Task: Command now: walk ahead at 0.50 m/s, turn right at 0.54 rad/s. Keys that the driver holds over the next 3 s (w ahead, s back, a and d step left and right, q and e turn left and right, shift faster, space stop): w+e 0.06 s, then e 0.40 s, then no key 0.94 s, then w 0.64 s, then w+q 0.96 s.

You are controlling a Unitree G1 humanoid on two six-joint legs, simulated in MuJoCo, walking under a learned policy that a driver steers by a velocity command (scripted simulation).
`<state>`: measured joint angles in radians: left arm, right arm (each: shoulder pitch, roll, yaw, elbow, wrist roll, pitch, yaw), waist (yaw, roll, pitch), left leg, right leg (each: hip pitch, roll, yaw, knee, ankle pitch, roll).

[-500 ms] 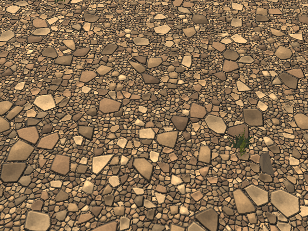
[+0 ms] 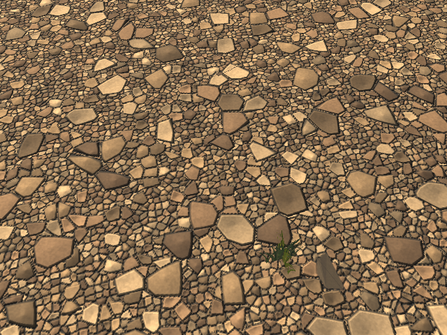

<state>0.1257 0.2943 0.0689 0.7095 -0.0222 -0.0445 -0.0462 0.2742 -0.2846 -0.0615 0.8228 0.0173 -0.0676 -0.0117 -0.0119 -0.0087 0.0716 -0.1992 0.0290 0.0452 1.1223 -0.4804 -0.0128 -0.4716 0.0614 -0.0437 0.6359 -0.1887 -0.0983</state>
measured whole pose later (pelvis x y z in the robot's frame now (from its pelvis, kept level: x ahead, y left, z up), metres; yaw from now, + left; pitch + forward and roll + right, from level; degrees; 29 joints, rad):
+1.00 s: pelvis +0.26 +0.00 +0.02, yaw -23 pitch -1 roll +1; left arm 0.21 0.22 0.01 0.73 0.02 0.01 0.01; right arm 0.18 -0.26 -0.03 0.87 -0.02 -0.01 0.00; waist -0.03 0.00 0.02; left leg -0.26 0.03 0.03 0.46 -0.18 -0.03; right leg -0.19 0.02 0.03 0.51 -0.30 -0.02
